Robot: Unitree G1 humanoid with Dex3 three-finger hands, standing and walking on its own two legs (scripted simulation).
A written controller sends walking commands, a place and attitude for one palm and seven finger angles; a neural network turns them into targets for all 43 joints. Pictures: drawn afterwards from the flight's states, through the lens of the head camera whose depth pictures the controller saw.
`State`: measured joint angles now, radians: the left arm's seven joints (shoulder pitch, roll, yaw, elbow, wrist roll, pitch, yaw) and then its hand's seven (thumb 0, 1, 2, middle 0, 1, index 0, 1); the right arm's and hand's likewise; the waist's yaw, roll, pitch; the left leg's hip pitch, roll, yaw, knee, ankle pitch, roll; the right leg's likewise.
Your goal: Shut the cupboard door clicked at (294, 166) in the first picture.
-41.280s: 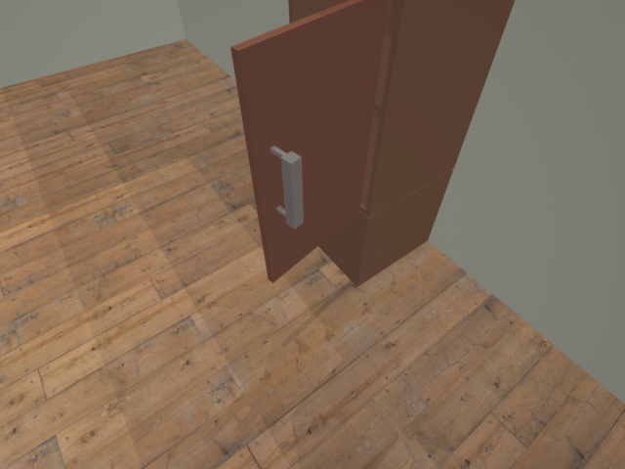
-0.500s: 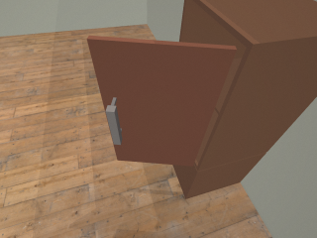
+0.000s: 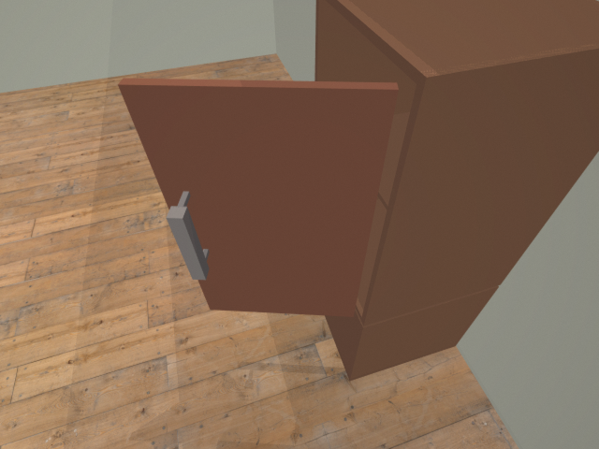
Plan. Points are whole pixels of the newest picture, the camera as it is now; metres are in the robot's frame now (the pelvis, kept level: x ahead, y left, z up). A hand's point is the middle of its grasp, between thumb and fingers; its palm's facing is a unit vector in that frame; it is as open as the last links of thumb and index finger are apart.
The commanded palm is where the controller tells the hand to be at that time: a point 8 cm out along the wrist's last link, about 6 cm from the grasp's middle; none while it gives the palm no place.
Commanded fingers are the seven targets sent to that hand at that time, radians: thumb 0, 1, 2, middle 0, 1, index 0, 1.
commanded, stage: come to a stop and stand still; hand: left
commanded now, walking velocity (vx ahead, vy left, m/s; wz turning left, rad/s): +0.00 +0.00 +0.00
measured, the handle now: (193, 236) +0.46 +0.22 -0.02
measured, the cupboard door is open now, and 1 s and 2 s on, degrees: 69 69 69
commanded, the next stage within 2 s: look again from close up in 0.38 s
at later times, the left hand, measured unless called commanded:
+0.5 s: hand out of the picture +0.05 +0.20 -0.17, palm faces +0.00 -0.97 -0.24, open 7.4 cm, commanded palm none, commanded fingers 0.00 0.90 0.90 -0.20 -0.30 -0.20 -0.30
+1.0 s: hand out of the picture +0.04 +0.21 -0.17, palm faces +0.01 -0.97 -0.24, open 7.4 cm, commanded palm none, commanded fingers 0.00 0.90 0.90 -0.20 -0.30 -0.20 -0.30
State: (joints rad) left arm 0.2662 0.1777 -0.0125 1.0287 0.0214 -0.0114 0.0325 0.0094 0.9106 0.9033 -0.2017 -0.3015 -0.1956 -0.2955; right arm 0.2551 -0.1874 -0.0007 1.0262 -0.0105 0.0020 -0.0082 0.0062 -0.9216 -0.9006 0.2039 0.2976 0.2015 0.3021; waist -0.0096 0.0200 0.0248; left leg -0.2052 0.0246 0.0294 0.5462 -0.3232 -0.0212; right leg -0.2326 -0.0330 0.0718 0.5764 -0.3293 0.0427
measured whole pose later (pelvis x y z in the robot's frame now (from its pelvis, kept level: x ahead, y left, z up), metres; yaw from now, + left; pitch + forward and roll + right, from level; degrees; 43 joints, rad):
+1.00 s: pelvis +0.01 +0.01 +0.01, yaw +0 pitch -1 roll +1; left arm 0.22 0.22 0.01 1.08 0.02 0.00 0.03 0.01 0.91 0.90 -0.20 -0.30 -0.20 -0.30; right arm 0.20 -0.19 0.01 1.12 -0.01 -0.01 -0.02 0.00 -0.91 -0.90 0.21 0.30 0.20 0.30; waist 0.01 -0.02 0.05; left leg -0.14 0.01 0.03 0.44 -0.28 -0.01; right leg -0.16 -0.05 0.06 0.46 -0.29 0.05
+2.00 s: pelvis -0.05 +0.01 -0.10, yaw +2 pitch +14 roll -3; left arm 0.44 0.25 0.21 -0.11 -0.29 -0.36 -0.27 0.02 0.91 0.90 -0.88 -1.05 -0.88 -1.04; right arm 0.31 -0.23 0.01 0.54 0.02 -0.25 -0.05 0.01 -0.90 -0.90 0.21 0.30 0.21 0.30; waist 0.00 0.02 -0.14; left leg -0.96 0.03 -0.05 1.25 -0.54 -0.01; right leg -0.92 -0.04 -0.03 1.19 -0.51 0.04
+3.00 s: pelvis -0.04 -0.01 -0.08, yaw +2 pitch +13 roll -2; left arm 0.37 0.25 0.17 -0.06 -0.31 -0.33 -0.33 0.02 0.90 0.90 -1.30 -1.50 -1.29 -1.50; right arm 0.27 -0.25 0.01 0.48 0.04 -0.17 -0.07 0.01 -0.91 -0.90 0.21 0.30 0.20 0.30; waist 0.01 0.04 -0.14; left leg -0.88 0.04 -0.06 1.18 -0.54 -0.04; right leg -0.85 -0.02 -0.05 1.15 -0.53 0.01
